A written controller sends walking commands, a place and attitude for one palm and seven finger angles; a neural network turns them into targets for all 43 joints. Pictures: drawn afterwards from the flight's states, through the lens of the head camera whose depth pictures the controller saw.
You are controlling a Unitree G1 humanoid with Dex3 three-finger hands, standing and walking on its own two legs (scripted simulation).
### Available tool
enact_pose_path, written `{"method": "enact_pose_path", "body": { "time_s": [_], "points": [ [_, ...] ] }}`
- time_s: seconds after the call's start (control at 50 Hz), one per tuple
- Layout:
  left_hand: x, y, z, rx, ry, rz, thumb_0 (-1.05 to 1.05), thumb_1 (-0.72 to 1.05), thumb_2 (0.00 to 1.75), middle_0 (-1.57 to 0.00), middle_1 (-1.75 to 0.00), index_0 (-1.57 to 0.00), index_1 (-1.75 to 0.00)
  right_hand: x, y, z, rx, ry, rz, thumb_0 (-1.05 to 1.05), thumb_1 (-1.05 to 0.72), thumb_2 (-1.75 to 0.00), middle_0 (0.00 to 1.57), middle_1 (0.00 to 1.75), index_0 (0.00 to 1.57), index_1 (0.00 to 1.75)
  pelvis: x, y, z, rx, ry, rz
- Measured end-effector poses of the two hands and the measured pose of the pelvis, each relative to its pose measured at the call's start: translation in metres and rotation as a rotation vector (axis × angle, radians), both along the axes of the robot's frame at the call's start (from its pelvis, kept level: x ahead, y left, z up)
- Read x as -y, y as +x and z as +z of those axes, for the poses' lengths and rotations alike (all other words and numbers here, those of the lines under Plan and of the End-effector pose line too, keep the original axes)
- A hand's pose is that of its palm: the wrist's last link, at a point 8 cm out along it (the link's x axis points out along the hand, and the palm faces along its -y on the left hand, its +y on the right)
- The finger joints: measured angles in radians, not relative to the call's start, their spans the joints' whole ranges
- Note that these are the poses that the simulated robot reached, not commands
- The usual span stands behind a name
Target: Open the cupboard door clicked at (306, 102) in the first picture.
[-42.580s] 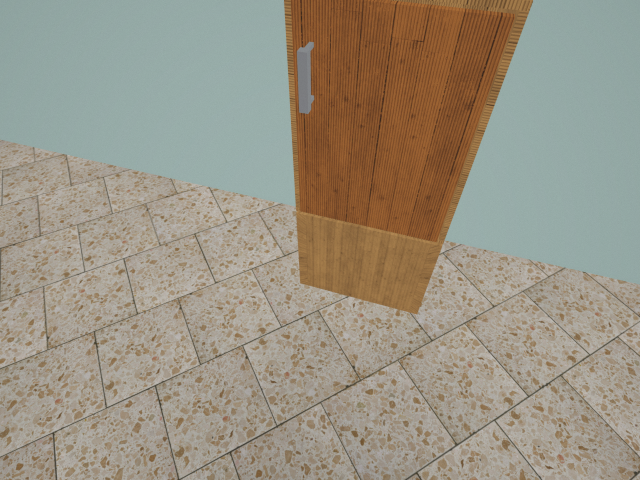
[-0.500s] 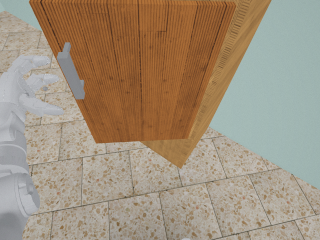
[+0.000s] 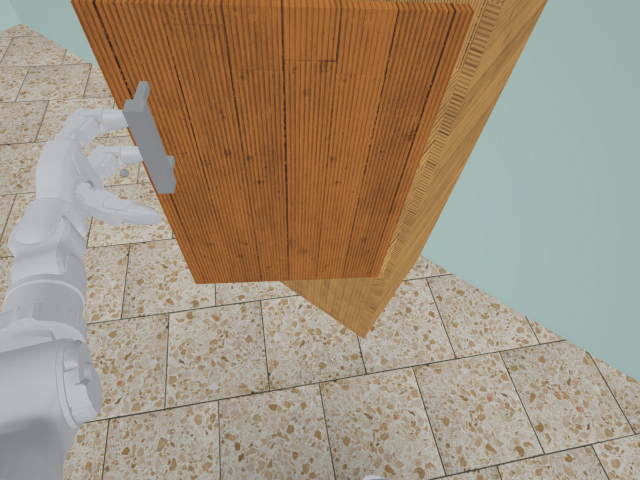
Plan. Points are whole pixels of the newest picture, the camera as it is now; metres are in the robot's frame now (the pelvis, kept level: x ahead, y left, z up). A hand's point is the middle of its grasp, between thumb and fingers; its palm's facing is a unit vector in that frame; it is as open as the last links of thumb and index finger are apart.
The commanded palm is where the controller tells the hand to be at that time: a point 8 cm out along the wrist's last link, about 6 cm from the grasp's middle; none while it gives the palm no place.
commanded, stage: slide the fingers in behind the handle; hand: left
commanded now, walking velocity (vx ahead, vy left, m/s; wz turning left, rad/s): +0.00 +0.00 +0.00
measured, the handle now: (155, 140) +0.51 +0.20 +0.12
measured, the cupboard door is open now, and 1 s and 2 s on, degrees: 40 40 40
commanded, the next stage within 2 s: close the thumb around the handle in 1.06 s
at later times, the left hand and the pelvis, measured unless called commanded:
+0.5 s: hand (160, 170) +0.46 +0.19 +0.12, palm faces +0.03 -1.00 +0.01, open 14.0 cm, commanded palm +0.44 +0.23 +0.12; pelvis +0.00 -0.01 +0.00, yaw +0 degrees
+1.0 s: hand (171, 169) +0.47 +0.17 +0.11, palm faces +0.04 -1.00 +0.01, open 14.0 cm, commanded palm +0.43 +0.22 +0.12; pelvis +0.00 -0.01 +0.00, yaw +0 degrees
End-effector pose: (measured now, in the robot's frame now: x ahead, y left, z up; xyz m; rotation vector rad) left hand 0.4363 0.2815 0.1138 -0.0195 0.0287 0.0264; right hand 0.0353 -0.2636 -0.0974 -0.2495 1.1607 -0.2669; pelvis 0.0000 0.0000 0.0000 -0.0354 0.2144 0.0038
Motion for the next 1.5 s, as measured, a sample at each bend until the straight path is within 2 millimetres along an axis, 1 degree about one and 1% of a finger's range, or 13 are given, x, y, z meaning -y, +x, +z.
{"method": "enact_pose_path", "body": {
  "time_s": [0.16,0.28,0.44,0.54,0.62,1.02,1.22,1.28,1.34,1.5],
  "points": [
    [0.014,0.006,0.001,0.011,-0.006,-0.004,-0.01,-0.5,0.3,-0.3,-1.2,-0.3,-1.2,0.001,-0.007,-0.002,-0.012,0.009,-0.01,0.01,-0.9,-0.9,0.2,0.3,0.21,0.3,0.001,0.0,0.0,-0.005,0.003,-0.006],
    [0.023,0.004,-0.001,0.008,0.003,-0.002,-0.01,-0.5,0.3,-0.3,-1.2,-0.3,-1.2,0.001,-0.01,-0.003,-0.014,0.023,-0.022,0.01,-0.91,-0.9,0.2,0.3,0.21,0.3,0.002,0.001,0.0,0.0,0.005,-0.01],
    [0.035,0.003,0.0,0.007,0.008,0.002,-0.01,-0.5,0.3,-0.3,-1.2,-0.3,-1.2,0.001,-0.006,-0.004,0.001,0.031,-0.018,0.01,-0.91,-0.9,0.2,0.3,0.21,0.3,0.005,0.0,0.001,0.008,0.007,-0.007],
    [0.046,0.005,0.002,0.014,0.009,-0.004,-0.01,-0.5,0.3,-0.3,-1.2,-0.3,-1.2,0.002,-0.002,-0.006,0.013,0.039,-0.01,0.01,-0.91,-0.9,0.2,0.3,0.21,0.3,0.006,0.0,0.001,0.01,0.01,-0.006],
    [0.054,0.007,0.0,0.003,-0.001,0.003,-0.01,-0.5,0.3,-0.3,-1.2,-0.3,-1.2,0.003,0.0,-0.006,0.02,0.044,-0.006,0.01,-0.91,-0.9,0.2,0.3,0.21,0.3,0.008,0.0,0.0,0.011,0.014,-0.008],
    [0.054,0.006,0.001,0.011,0.013,0.01,-0.01,-0.5,0.3,-0.29,-1.2,-0.3,-1.2,0.012,-0.005,-0.006,0.009,0.034,-0.015,0.01,-0.91,-0.9,0.2,0.3,0.21,0.3,0.013,-0.002,0.001,0.013,0.016,-0.009],
    [0.055,0.004,0.002,0.013,0.013,0.011,-0.01,-0.49,0.3,-0.28,-1.2,-0.3,-1.2,0.009,-0.003,-0.006,0.015,0.04,-0.013,0.01,-0.91,-0.9,0.2,0.3,0.21,0.3,0.011,-0.001,0.001,0.016,0.015,-0.009],
    [0.055,0.004,0.002,0.014,0.017,0.013,-0.01,-0.45,0.32,-0.28,-1.2,-0.3,-1.2,0.007,-0.002,-0.007,0.017,0.043,-0.009,0.01,-0.91,-0.9,0.2,0.3,0.21,0.3,0.01,-0.001,0.001,0.016,0.015,-0.007],
    [0.055,0.004,0.002,0.014,0.018,0.016,-0.01,-0.36,0.36,-0.29,-1.21,-0.3,-1.21,0.005,-0.001,-0.008,0.016,0.046,-0.003,0.01,-0.91,-0.9,0.2,0.3,0.21,0.3,0.01,-0.001,0.001,0.015,0.015,-0.005],
    [0.055,0.004,0.002,0.016,0.021,0.018,-0.01,0.0,0.51,-0.31,-1.25,-0.32,-1.25,0.002,0.001,-0.009,0.017,0.054,0.003,0.01,-0.91,-0.9,0.2,0.3,0.21,0.3,0.008,-0.001,0.0,0.015,0.014,-0.004]
  ]
}}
